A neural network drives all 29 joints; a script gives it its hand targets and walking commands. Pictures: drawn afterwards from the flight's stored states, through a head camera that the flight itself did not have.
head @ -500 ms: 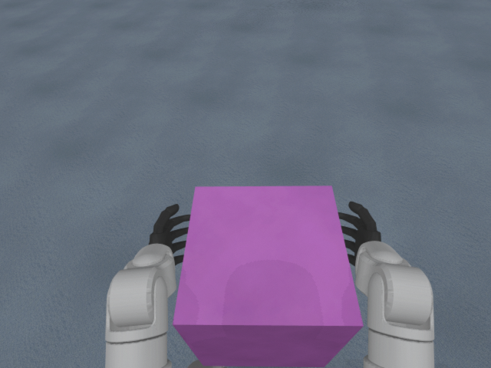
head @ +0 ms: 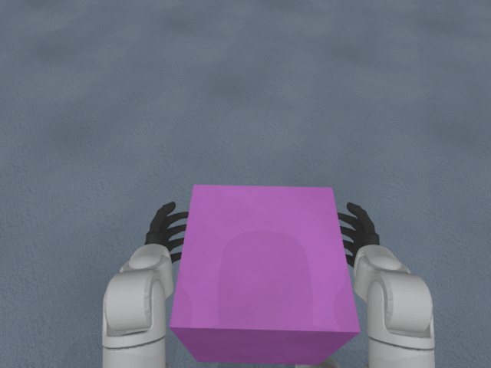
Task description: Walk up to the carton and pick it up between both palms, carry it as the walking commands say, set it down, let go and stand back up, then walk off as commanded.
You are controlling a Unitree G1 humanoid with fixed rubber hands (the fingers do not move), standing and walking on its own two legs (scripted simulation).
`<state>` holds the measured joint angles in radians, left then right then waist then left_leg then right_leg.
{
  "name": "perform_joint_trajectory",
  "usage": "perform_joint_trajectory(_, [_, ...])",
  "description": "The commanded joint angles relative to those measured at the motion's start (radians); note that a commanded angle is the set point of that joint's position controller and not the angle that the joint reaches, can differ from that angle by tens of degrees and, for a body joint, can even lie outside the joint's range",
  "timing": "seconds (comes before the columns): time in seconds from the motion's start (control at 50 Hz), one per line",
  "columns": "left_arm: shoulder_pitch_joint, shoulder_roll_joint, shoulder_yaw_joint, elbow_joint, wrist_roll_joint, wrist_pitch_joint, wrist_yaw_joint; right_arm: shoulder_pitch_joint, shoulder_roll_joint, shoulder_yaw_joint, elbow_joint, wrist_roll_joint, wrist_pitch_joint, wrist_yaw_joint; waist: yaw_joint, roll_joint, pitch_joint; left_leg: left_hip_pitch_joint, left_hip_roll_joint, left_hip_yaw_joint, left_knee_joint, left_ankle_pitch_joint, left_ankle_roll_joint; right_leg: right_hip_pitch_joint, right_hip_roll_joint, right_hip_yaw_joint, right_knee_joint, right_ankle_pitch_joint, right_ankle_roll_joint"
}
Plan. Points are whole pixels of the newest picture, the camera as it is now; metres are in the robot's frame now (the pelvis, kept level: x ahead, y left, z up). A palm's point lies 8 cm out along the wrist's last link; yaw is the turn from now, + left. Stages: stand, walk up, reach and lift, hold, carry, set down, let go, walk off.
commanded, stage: carry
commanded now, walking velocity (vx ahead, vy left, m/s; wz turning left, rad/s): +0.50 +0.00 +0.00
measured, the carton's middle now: (259, 281) +0.26 +0.00 -0.01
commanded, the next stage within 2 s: none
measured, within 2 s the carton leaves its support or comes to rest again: neither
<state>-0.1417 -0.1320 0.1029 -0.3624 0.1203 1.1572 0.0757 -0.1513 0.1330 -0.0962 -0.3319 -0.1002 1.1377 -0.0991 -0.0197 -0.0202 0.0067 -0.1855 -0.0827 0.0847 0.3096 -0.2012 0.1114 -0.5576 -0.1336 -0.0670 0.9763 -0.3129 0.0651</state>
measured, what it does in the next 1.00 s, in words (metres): walks ahead: right foot, then left foot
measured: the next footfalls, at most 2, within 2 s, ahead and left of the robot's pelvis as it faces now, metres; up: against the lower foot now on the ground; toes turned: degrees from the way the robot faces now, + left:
right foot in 0.24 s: +0.36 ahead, -0.10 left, +0.00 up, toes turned -7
left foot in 0.74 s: +0.63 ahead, +0.13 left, +0.00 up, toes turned +13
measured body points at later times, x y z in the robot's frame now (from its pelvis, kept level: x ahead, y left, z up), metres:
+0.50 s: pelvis +0.32 -0.03 +0.01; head +0.33 -0.04 +0.46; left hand +0.58 +0.15 +0.08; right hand +0.63 -0.15 +0.08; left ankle +0.36 +0.14 -0.67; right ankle +0.32 -0.10 -0.75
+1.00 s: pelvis +0.63 +0.07 +0.01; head +0.65 +0.09 +0.45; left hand +0.91 +0.23 +0.07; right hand +0.92 -0.07 +0.08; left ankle +0.59 +0.12 -0.75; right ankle +0.66 -0.08 -0.67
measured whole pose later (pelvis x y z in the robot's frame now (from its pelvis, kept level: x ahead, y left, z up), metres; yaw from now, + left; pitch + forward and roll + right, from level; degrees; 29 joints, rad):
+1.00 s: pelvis +0.63 +0.07 +0.01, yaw +3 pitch +4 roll -1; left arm -0.18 -0.14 0.10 -0.34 0.12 1.18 0.09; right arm -0.16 0.13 -0.12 -0.32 -0.10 1.14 -0.09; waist -0.01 -0.03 -0.03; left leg -0.14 -0.01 0.19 0.26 -0.19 0.08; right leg -0.58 -0.11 -0.08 0.97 -0.22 0.02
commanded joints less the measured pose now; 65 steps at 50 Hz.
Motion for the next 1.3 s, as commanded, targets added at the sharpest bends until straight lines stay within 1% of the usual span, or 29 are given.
perform_joint_trajectory(0.0, [-0.418,-0.947,-0.739,-0.057,-0.392,-0.007,-0.217,-0.384,0.892,0.724,-0.096,0.403,0.005,0.270,-0.005,0.113,-0.291,0.367,0.286,-0.164,-0.082,0.581,0.093,-0.106,0.014,-0.039,-0.139,0.135,-0.010])
perform_joint_trajectory(0.06, [-0.432,-0.921,-0.750,-0.067,-0.402,0.008,-0.216,-0.374,0.858,0.703,-0.099,0.387,0.019,0.273,-0.009,0.144,-0.231,0.319,0.240,-0.081,-0.111,0.600,0.060,-0.052,0.053,-0.094,-0.287,0.242,-0.024])
perform_joint_trajectory(0.14, [-0.447,-0.887,-0.741,-0.053,-0.405,0.034,-0.219,-0.398,0.839,0.699,-0.093,0.378,0.046,0.271,-0.012,0.160,-0.187,0.268,0.235,-0.039,-0.098,0.678,0.037,0.077,0.107,-0.145,-0.430,0.299,-0.065])
perform_joint_trajectory(0.2, [-0.422,-0.871,-0.708,-0.002,-0.384,0.048,-0.225,-0.443,0.834,0.716,-0.086,0.374,0.066,0.273,0.024,0.105,-0.288,0.204,0.195,0.040,0.186,0.751,-0.002,0.396,0.174,-0.200,-0.571,0.326,-0.094])
perform_joint_trajectory(0.22, [-0.420,-0.873,-0.699,0.013,-0.375,0.049,-0.227,-0.463,0.834,0.719,-0.079,0.377,0.071,0.276,0.050,0.057,-0.364,0.076,0.182,0.053,0.379,0.628,-0.023,0.600,0.121,-0.150,-0.579,0.293,-0.113])
perform_joint_trajectory(0.24, [-0.428,-0.863,-0.685,0.010,-0.357,0.050,-0.226,-0.490,0.838,0.727,-0.085,0.391,0.077,0.283,0.062,-0.089,-0.465,-0.087,0.155,0.053,0.677,0.321,-0.046,0.760,-0.105,0.143,-0.589,0.167,-0.161])
perform_joint_trajectory(0.26, [-0.402,-0.865,-0.678,0.038,-0.342,0.045,-0.222,-0.466,0.860,0.746,-0.073,0.391,0.087,0.278,0.053,-0.328,-0.473,-0.415,0.005,-0.030,0.926,-0.248,-0.068,0.910,-0.333,0.595,-0.715,0.175,-0.310])
perform_joint_trajectory(0.28, [-0.431,-0.898,-0.703,0.028,-0.358,0.045,-0.219,-0.462,0.867,0.731,-0.039,0.392,0.078,0.276,0.045,-0.157,-0.478,-0.492,0.091,-0.166,1.024,-0.254,-0.041,0.903,-0.329,0.578,-0.717,0.233,-0.329])
perform_joint_trajectory(0.32, [-0.462,-0.945,-0.716,0.042,-0.368,0.034,-0.224,-0.526,0.897,0.726,-0.040,0.416,0.062,0.282,0.050,0.007,-0.386,-0.503,0.171,-0.187,0.967,-0.172,-0.056,0.711,-0.288,0.383,-0.750,0.199,-0.290])
perform_joint_trajectory(0.34, [-0.487,-0.971,-0.721,0.035,-0.384,0.027,-0.224,-0.545,0.913,0.724,-0.059,0.427,0.053,0.284,0.047,0.028,-0.346,-0.502,0.192,-0.172,0.903,-0.135,-0.074,0.637,-0.265,0.322,-0.775,0.162,-0.265])
perform_joint_trajectory(0.48, [-0.489,-0.928,-0.715,-0.004,-0.433,0.020,-0.245,-0.458,0.921,0.699,-0.001,0.364,0.031,0.247,0.038,-0.117,-0.275,-0.449,0.169,-0.004,0.532,0.052,-0.115,0.555,-0.152,0.005,-0.821,0.296,-0.167])
perform_joint_trajectory(0.58, [-0.453,-0.893,-0.683,0.036,-0.404,0.040,-0.251,-0.460,0.896,0.709,0.000,0.356,0.048,0.240,0.046,-0.178,-0.190,-0.387,0.133,0.085,0.390,0.115,-0.109,0.565,-0.097,-0.093,-0.779,0.404,-0.134])
perform_joint_trajectory(0.62, [-0.455,-0.890,-0.682,0.048,-0.394,0.048,-0.249,-0.471,0.886,0.710,0.002,0.362,0.057,0.245,0.048,-0.182,-0.164,-0.356,0.116,0.115,0.337,0.108,-0.102,0.575,-0.101,-0.108,-0.754,0.451,-0.130])
perform_joint_trajectory(0.66, [-0.457,-0.889,-0.686,0.055,-0.385,0.053,-0.244,-0.481,0.874,0.705,0.007,0.372,0.065,0.251,0.043,-0.173,-0.171,-0.293,0.082,0.144,0.278,0.071,-0.091,0.598,-0.114,-0.126,-0.681,0.617,-0.118])
perform_joint_trajectory(0.7, [-0.444,-0.887,-0.699,0.058,-0.377,0.059,-0.239,-0.438,0.871,0.698,0.038,0.372,0.069,0.259,0.019,-0.117,-0.251,-0.069,0.034,0.163,0.142,0.043,-0.078,0.570,-0.081,-0.172,-0.439,0.726,-0.067])
perform_joint_trajectory(0.72, [-0.446,-0.883,-0.704,0.055,-0.378,0.057,-0.238,-0.438,0.876,0.699,0.036,0.371,0.067,0.263,-0.007,-0.063,-0.325,0.148,0.090,0.108,0.088,0.064,-0.072,0.454,-0.062,-0.165,-0.270,0.579,-0.028])
perform_joint_trajectory(0.74, [-0.474,-0.881,-0.707,0.061,-0.382,0.057,-0.240,-0.445,0.869,0.688,0.040,0.363,0.067,0.262,-0.011,0.129,-0.342,0.243,0.303,-0.232,0.013,0.043,-0.052,0.290,0.007,-0.120,-0.022,0.249,0.003])
perform_joint_trajectory(0.76, [-0.504,-0.874,-0.714,0.046,-0.395,0.057,-0.239,-0.463,0.875,0.683,0.063,0.377,0.056,0.266,0.002,0.347,-0.374,0.442,0.449,-0.610,-0.098,0.064,0.062,-0.021,0.127,-0.048,0.209,-0.174,0.021])
perform_joint_trajectory(0.78, [-0.523,-0.884,-0.713,0.021,-0.393,0.046,-0.234,-0.492,0.900,0.695,0.024,0.394,0.047,0.268,0.011,0.264,-0.388,0.424,0.481,-0.585,-0.086,0.111,0.089,-0.082,0.061,0.062,0.302,-0.187,-0.019])
perform_joint_trajectory(0.82, [-0.556,-0.944,-0.733,-0.032,-0.409,0.025,-0.230,-0.512,0.955,0.694,-0.018,0.410,0.032,0.276,0.012,0.066,-0.356,0.320,0.419,-0.402,-0.060,0.174,0.056,-0.072,0.007,0.108,0.270,-0.071,-0.054])
perform_joint_trajectory(0.84, [-0.529,-0.961,-0.725,-0.024,-0.401,0.021,-0.228,-0.498,0.966,0.698,-0.026,0.417,0.028,0.277,0.011,0.026,-0.348,0.282,0.398,-0.328,-0.082,0.157,0.042,-0.058,-0.007,0.100,0.209,-0.029,-0.056])
perform_joint_trajectory(0.9, [-0.465,-0.964,-0.710,0.009,-0.385,0.013,-0.219,-0.452,0.952,0.710,-0.031,0.422,0.023,0.277,0.011,0.070,-0.318,0.276,0.368,-0.201,-0.139,0.164,0.030,-0.069,-0.001,0.040,0.086,0.055,-0.052])
perform_joint_trajectory(1.0, [-0.448,-0.939,-0.733,-0.004,-0.380,0.015,-0.200,-0.433,0.875,0.696,-0.060,0.414,0.027,0.289,0.005,0.139,-0.251,0.366,0.325,-0.052,-0.132,0.485,0.035,-0.163,0.020,-0.048,-0.101,0.185,-0.042])
perform_joint_trajectory(1.12, [-0.462,-0.905,-0.738,-0.024,-0.385,0.039,-0.196,-0.430,0.833,0.687,-0.069,0.400,0.053,0.293,-0.007,0.168,-0.172,0.328,0.272,0.063,-0.134,0.640,0.015,-0.037,0.092,-0.157,-0.383,0.305,-0.072])
perform_joint_trajectory(1.18, [-0.464,-0.892,-0.724,-0.014,-0.381,0.048,-0.202,-0.453,0.827,0.703,-0.087,0.390,0.062,0.288,-0.001,0.181,-0.221,0.327,0.273,0.098,-0.002,0.888,-0.005,0.145,0.161,-0.193,-0.473,0.305,-0.104])
perform_joint_trajectory(1.22, [-0.440,-0.889,-0.705,0.009,-0.370,0.049,-0.208,-0.478,0.829,0.717,-0.087,0.385,0.066,0.287,0.039,0.119,-0.341,0.253,0.237,0.157,0.305,0.824,-0.046,0.433,0.184,-0.223,-0.603,0.344,-0.121])
perform_joint_trajectory(1.24, [-0.440,-0.892,-0.699,0.003,-0.363,0.046,-0.211,-0.496,0.826,0.720,-0.095,0.390,0.068,0.289,0.066,0.040,-0.440,0.059,0.226,0.118,0.544,0.584,-0.066,0.658,0.055,-0.045,-0.590,0.225,-0.155])
perform_joint_trajectory(1.26, [-0.452,-0.893,-0.708,-0.017,-0.363,0.039,-0.208,-0.481,0.849,0.734,-0.110,0.396,0.076,0.285,0.058,-0.215,-0.532,-0.298,0.110,0.054,0.874,0.044,-0.095,0.919,-0.236,0.388,-0.588,0.267,-0.314])
perform_joint_trajectory(1.28, [-0.423,-0.914,-0.717,0.005,-0.365,0.041,-0.205,-0.441,0.857,0.728,-0.068,0.387,0.073,0.281,0.049,-0.206,-0.522,-0.508,0.055,-0.079,1.026,-0.291,-0.075,0.986,-0.302,0.580,-0.669,0.437,-0.363])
